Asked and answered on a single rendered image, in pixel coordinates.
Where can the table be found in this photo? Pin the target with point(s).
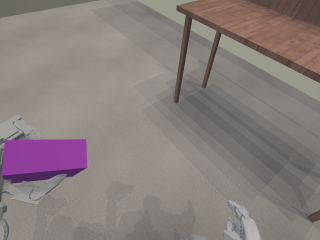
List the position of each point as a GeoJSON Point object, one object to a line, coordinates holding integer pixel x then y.
{"type": "Point", "coordinates": [287, 31]}

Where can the sponge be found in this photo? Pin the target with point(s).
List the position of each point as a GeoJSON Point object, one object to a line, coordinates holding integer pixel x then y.
{"type": "Point", "coordinates": [35, 160]}

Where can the left robot hand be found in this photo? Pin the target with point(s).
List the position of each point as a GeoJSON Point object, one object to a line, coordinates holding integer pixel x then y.
{"type": "Point", "coordinates": [16, 128]}

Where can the right robot hand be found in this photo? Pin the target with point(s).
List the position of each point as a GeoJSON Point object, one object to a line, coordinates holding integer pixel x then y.
{"type": "Point", "coordinates": [245, 230]}

